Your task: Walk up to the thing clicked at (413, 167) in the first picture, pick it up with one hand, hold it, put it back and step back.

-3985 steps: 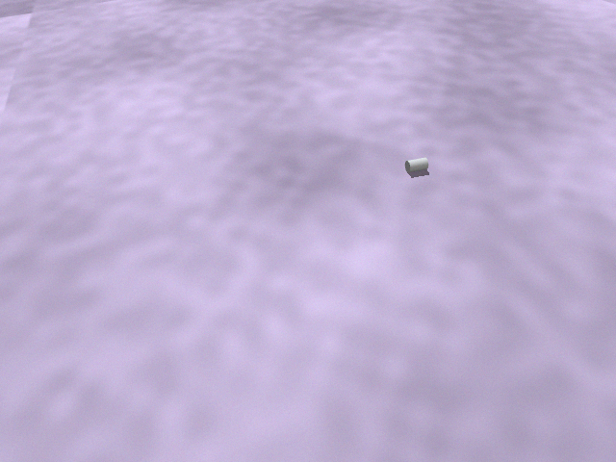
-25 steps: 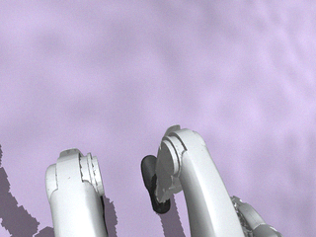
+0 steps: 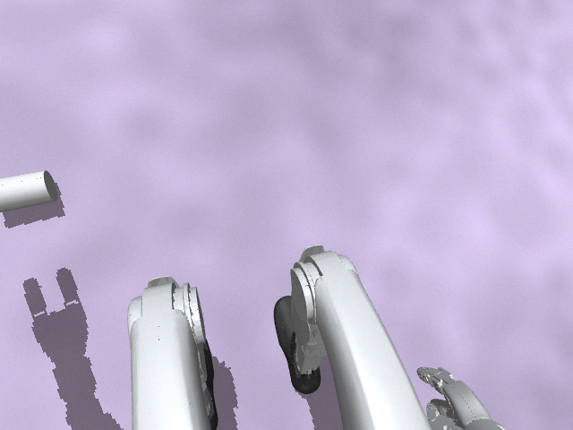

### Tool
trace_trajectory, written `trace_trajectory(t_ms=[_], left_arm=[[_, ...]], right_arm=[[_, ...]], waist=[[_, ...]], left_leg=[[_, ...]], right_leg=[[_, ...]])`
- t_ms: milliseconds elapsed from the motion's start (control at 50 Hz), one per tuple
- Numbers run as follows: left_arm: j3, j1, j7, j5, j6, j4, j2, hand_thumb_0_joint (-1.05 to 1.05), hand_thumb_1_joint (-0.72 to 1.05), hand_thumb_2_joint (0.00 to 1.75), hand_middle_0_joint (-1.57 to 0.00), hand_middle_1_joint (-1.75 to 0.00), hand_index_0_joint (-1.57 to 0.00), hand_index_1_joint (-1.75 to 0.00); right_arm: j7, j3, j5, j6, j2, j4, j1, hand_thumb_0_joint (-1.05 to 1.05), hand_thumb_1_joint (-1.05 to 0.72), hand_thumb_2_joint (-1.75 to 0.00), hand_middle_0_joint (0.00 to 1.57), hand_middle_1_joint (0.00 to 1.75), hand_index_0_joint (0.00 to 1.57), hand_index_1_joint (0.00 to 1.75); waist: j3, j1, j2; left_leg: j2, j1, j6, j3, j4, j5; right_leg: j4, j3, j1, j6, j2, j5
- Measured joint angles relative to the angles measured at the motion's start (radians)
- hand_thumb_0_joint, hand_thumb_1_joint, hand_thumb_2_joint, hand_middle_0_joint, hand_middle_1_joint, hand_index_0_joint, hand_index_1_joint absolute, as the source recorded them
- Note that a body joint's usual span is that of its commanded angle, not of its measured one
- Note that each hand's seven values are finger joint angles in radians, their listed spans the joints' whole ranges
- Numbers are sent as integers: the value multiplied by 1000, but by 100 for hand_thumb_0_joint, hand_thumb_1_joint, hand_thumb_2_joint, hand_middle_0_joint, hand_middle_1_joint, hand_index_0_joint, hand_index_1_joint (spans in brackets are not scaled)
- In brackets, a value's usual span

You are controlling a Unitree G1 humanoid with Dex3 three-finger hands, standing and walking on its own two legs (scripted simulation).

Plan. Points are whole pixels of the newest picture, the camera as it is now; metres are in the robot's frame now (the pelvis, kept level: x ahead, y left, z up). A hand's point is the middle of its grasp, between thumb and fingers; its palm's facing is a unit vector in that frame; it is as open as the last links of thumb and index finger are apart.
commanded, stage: go down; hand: left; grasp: from above
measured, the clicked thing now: (21, 191) +0.52 +0.41 -0.39
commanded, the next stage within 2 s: withdraw in 1.78 s
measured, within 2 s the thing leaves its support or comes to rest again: neither
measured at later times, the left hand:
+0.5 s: hand out of the picture +0.48 +0.43 +0.02, palm faces -0.43 -0.12 -0.90, open 13.0 cm
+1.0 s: hand out of the picture +0.47 +0.44 +0.04, palm faces -0.43 -0.12 -0.90, open 12.7 cm
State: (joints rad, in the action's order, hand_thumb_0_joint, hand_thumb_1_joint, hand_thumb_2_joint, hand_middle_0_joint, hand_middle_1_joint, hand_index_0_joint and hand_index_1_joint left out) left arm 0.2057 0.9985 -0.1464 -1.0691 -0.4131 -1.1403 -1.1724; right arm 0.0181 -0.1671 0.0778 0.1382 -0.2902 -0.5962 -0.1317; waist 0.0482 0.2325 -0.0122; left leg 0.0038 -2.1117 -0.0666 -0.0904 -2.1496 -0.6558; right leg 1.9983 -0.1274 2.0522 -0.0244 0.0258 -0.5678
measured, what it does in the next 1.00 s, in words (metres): rises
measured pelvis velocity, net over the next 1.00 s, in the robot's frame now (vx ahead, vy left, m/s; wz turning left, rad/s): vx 0.01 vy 0.01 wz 0.03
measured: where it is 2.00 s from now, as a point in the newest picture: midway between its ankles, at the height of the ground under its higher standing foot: (252, 380)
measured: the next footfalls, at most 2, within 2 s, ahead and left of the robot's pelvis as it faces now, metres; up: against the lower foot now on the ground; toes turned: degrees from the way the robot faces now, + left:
none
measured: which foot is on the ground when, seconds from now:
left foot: down 0.00-1.00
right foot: down 0.00-1.00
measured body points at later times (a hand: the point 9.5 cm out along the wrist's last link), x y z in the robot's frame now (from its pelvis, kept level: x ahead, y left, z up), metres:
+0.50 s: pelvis +0.00 +0.00 +0.05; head +0.23 +0.09 +0.43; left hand +0.49 +0.44 +0.07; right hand +0.07 -0.27 -0.05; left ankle +0.08 +0.10 -0.38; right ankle +0.13 -0.12 -0.38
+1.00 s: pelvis +0.01 +0.01 +0.07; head +0.23 +0.09 +0.45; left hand +0.49 +0.44 +0.09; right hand +0.08 -0.26 -0.04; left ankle +0.08 +0.10 -0.38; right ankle +0.13 -0.12 -0.38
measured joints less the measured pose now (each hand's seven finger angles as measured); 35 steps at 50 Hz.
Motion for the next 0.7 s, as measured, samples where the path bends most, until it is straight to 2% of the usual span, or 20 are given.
trace_trajectory(t_ms=[380, 700], left_arm=[[-2, 26, 6, -33, -21, -55, 12, 0, -38, 84, -12, -115, -18, -108], [-9, 47, 27, -71, -41, -116, 9, 0, -33, 79, -17, -110, -23, -103]], right_arm=[[-14, 28, -19, -6, 12, -41, -39, 0, -91, -90, 21, 30, 20, 30], [-15, 28, -25, -12, 18, -46, -24, 0, -92, -90, 21, 30, 20, 30]], waist=[[37, 5, -6], [50, 4, -7]], left_leg=[[-1, 108, -2, 19, 140, 21], [-1, 163, 1, 23, 197, 27]], right_leg=[[-130, 24, -101, -3, 3, 18], [-183, 30, -154, -2, 4, 23]])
